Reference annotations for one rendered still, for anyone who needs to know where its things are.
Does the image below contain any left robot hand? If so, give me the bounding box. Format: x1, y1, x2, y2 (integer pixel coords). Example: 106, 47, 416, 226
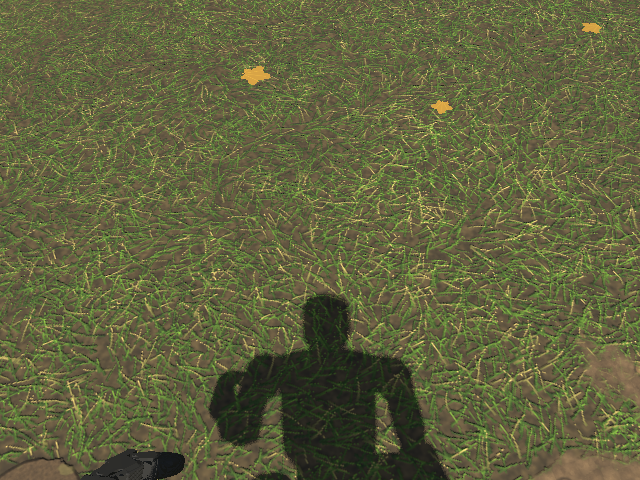
80, 449, 185, 480

